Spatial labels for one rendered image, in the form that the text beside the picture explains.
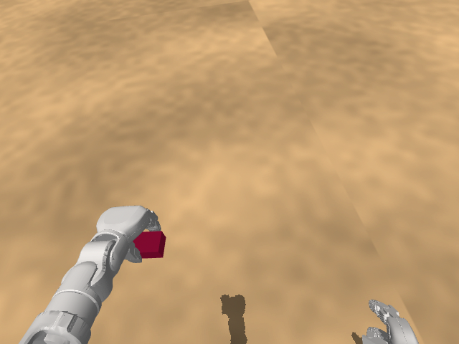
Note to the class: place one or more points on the left robot arm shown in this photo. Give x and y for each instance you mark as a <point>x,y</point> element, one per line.
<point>70,314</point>

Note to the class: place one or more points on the left robot hand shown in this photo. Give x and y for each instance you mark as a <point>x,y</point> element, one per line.
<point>130,221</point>

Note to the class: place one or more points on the right robot hand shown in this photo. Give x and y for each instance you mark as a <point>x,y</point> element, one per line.
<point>399,330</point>

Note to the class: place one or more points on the small box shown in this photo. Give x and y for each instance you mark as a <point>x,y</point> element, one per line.
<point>150,244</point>

